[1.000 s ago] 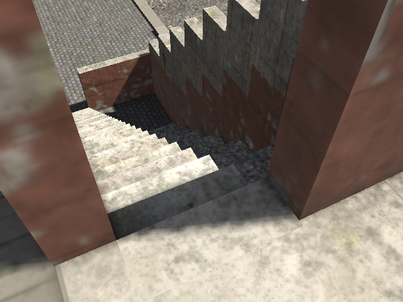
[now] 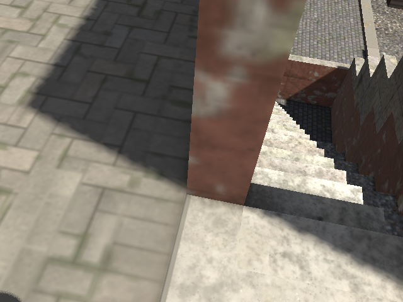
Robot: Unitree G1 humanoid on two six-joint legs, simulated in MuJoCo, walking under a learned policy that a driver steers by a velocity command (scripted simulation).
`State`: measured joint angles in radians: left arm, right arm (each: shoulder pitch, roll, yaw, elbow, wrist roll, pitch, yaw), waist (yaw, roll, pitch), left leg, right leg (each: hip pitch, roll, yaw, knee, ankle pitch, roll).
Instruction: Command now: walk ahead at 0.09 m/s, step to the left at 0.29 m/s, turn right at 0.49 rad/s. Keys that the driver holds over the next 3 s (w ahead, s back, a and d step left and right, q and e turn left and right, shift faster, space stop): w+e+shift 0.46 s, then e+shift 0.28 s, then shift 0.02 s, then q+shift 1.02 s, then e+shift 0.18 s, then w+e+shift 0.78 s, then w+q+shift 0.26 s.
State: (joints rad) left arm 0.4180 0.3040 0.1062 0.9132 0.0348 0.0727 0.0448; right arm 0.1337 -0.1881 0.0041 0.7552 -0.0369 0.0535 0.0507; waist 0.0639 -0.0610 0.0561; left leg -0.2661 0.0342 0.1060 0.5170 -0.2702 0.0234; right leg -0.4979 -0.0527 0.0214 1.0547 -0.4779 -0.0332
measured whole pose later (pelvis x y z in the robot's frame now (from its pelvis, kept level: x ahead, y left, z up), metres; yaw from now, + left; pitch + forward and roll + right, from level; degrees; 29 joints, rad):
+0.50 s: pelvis +0.00 +0.08 +0.00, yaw -23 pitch +0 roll -2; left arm 0.06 0.25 0.08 0.69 -0.01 0.14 -0.06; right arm 0.29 -0.25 -0.05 0.77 -0.01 0.01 -0.03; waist -0.05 0.01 0.09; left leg -0.17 0.12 0.51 0.53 -0.36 0.09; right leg -0.47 -0.09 -0.11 0.98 -0.34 -0.01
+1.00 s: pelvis +0.06 -0.08 -0.02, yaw -35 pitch -2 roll +2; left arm 0.12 0.20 0.06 0.77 0.05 -0.02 0.01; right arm 0.38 -0.21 -0.07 0.85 0.02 0.08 0.01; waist -0.01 -0.03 0.09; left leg -0.11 0.19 0.24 0.97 -0.57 -0.01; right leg -0.43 -0.04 -0.17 0.69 -0.22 -0.10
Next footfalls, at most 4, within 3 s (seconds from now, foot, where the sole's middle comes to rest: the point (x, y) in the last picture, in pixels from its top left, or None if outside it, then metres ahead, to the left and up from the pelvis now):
0.94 right None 0.13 -0.22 -0.77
1.66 left None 0.13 -0.01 -0.77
2.00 right None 0.15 -0.21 -0.77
2.34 left None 0.25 0.01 -0.77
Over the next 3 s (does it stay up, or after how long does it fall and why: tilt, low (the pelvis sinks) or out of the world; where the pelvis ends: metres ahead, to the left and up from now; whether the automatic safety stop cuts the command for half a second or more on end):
stays up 0.36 -0.25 -0.01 its command is cut before an obstacle after 2.4 s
